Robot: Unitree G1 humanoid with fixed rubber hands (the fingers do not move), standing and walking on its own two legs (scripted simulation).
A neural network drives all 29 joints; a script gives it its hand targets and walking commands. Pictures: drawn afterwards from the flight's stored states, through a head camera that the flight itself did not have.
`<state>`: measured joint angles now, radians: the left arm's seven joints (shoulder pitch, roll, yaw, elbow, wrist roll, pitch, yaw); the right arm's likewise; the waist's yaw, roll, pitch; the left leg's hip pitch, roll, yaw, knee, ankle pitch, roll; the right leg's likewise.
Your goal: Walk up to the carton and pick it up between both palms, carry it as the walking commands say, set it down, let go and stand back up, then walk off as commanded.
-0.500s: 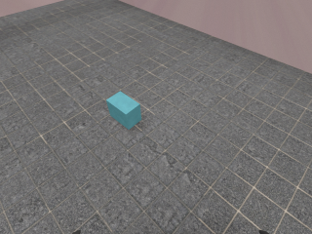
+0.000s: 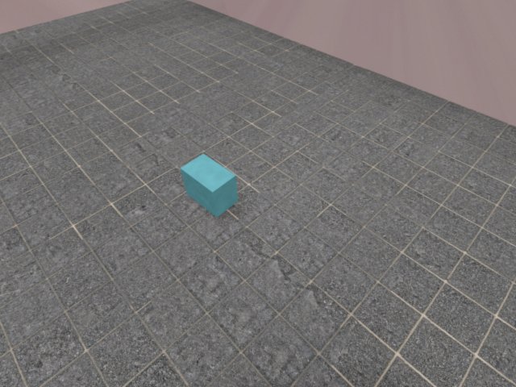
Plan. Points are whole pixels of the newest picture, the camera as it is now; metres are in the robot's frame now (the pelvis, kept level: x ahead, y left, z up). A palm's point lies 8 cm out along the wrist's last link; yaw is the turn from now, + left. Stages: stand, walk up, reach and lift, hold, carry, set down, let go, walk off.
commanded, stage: walk up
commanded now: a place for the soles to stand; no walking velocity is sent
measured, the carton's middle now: (210, 185) +1.15 +0.24 -0.66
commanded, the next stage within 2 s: none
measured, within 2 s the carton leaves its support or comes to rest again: neither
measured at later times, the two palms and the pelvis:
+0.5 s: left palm (51, 382) +0.18 +0.36 -0.12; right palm out of the picture +0.14 -0.24 -0.09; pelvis +0.11 +0.07 +0.00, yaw +3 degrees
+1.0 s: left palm (63, 301) +0.32 +0.40 -0.13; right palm (381, 283) +0.32 -0.22 -0.09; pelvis +0.27 +0.10 -0.01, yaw +5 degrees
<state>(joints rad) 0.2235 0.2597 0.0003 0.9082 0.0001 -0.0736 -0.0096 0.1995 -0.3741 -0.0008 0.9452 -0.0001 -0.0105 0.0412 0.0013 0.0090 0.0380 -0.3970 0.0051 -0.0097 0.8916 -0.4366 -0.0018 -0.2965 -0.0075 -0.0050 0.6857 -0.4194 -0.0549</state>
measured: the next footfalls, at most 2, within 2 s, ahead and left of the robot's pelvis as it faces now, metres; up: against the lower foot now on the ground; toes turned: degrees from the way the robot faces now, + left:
left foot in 0.18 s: +0.14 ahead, +0.16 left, +0.00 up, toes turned +4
right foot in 0.62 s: +0.29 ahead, -0.09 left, +0.00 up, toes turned +2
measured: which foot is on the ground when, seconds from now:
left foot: up 0.00-0.16, down 0.18-0.62, up 0.64-0.86, down 0.88-1.00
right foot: down 0.00-0.16, up 0.18-0.60, down 0.62-0.88, up 0.90-1.00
